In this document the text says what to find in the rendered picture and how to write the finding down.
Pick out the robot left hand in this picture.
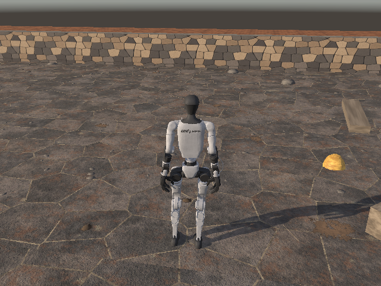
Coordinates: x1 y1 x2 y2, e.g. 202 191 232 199
160 175 174 192

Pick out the robot right hand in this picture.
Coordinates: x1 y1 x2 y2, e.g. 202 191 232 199
207 176 221 194

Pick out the left robot thigh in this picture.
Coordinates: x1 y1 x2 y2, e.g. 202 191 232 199
170 166 182 210

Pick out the robot right forearm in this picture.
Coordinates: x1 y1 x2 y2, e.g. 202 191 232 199
210 147 220 177

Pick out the left robot upper arm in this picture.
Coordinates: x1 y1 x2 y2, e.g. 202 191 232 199
165 120 179 154

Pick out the right robot thigh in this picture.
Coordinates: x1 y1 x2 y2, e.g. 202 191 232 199
195 167 211 211

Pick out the right robot upper arm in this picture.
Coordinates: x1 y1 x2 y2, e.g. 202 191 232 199
204 121 216 155

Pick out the robot left forearm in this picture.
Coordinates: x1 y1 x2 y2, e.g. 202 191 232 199
161 146 172 176

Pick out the robot thigh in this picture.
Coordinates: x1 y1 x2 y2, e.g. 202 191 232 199
170 166 182 210
195 167 211 211

